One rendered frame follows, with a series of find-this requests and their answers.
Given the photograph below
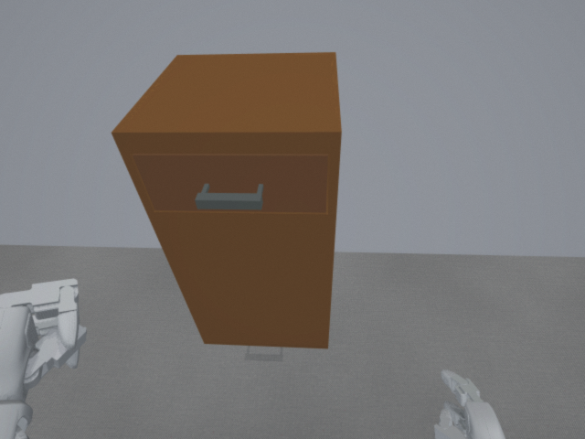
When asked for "right robot hand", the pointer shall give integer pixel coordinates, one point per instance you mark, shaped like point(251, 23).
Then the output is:
point(476, 421)

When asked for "left robot forearm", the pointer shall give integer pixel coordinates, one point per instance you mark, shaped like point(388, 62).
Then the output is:
point(15, 417)

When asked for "cabinet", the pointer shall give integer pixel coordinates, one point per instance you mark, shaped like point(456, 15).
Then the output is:
point(248, 278)

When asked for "drawer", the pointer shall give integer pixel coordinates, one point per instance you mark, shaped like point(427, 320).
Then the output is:
point(291, 182)

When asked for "handle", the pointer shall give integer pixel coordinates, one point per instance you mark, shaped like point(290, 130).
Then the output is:
point(205, 200)

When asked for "left robot hand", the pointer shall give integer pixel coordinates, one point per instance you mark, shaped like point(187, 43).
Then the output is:
point(56, 320)

